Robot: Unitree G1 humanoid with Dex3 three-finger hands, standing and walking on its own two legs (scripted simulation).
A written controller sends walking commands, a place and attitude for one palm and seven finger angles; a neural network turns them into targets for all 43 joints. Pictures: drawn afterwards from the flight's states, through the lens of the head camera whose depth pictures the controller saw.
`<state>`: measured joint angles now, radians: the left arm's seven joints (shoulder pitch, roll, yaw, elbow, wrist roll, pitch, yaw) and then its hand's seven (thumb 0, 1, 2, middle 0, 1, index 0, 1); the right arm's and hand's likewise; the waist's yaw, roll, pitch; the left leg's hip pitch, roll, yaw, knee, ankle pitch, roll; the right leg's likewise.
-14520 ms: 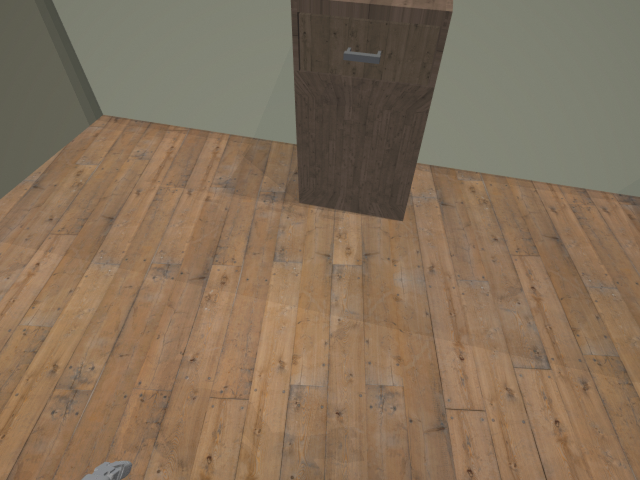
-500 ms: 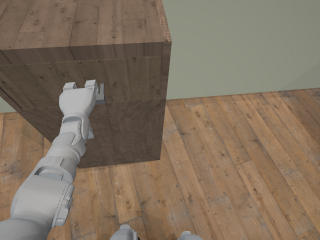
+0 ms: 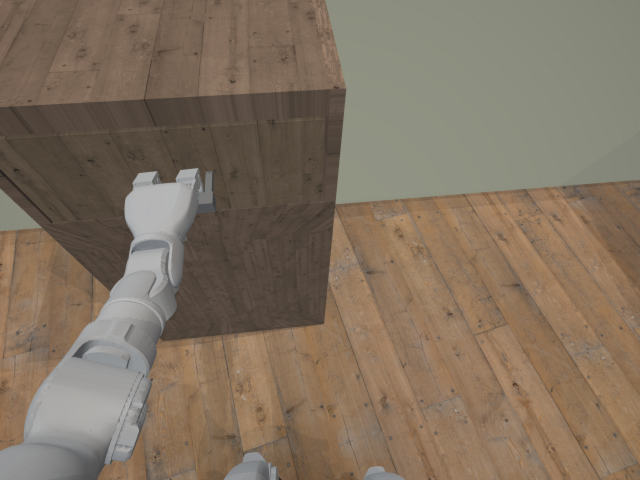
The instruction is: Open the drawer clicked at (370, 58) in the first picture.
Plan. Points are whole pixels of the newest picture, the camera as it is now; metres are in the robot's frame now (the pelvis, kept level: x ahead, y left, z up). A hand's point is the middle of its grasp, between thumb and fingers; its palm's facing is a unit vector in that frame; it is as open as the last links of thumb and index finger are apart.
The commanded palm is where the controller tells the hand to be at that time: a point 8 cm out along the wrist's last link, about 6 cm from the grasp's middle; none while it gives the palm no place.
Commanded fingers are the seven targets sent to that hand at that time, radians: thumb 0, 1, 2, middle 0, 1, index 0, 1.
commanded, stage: pull the drawer open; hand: left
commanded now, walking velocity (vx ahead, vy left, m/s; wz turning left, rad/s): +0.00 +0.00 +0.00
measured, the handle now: (174, 193) +0.51 +0.19 +0.01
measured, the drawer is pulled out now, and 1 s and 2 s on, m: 0.00 0.09 0.22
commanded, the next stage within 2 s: none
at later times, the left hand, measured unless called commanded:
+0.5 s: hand (175, 253) +0.42 +0.19 -0.01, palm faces -0.04 -0.07 -1.00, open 5.4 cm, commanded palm +0.38 +0.18 +0.05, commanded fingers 0.00 0.90 0.90 -0.40 -1.35 -0.40 -1.35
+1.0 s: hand (173, 291) +0.36 +0.18 -0.01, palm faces -0.03 -0.08 -1.00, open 5.5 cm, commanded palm +0.32 +0.18 +0.05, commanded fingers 0.00 0.90 0.90 -0.40 -1.35 -0.40 -1.35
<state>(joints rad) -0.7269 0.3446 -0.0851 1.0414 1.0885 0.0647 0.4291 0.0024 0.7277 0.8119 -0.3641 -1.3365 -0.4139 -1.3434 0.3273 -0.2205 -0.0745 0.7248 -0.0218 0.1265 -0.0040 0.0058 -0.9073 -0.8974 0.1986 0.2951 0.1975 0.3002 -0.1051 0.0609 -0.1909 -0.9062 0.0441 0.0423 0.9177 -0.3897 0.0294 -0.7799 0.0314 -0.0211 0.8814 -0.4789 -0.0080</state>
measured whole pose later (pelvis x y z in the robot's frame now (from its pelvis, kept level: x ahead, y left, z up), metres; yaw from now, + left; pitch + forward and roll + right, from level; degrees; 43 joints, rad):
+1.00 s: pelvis +0.01 -0.01 +0.01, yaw +1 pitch +16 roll +0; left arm -0.26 0.27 -0.15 0.59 1.07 0.11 0.43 0.02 0.73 0.80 -0.31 -1.35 -0.42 -1.35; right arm 0.21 -0.22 -0.06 0.65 -0.01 0.14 -0.01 0.01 -0.91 -0.90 0.20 0.29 0.20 0.30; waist -0.02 0.06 -0.18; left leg -0.72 0.03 0.05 0.84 -0.39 0.01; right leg -0.61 0.02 -0.02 0.82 -0.49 -0.02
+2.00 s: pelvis +0.00 -0.02 +0.01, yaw +1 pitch +12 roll +0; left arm 0.22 0.26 -0.20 0.14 1.08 0.12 0.45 0.04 0.71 0.80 -0.31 -1.35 -0.42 -1.35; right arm 0.13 -0.21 -0.03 0.59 -0.03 0.12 0.02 0.01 -0.91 -0.90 0.20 0.29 0.20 0.30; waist 0.03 0.06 -0.16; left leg -0.67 0.03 0.04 0.87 -0.40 0.00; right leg -0.57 0.02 -0.02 0.88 -0.52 -0.04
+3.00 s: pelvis +0.00 -0.04 -0.01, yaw +0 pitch +14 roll +2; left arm 0.66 0.30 -0.11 -0.18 1.05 -0.03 0.49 0.04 0.71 0.74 -0.28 -1.35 -0.39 -1.32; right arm 0.13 -0.23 -0.01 0.49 -0.06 0.11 0.08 0.01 -0.91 -0.90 0.20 0.29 0.20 0.30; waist 0.04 0.05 -0.19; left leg -0.78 0.05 0.05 0.99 -0.45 -0.02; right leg -0.70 0.04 0.00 1.04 -0.58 -0.06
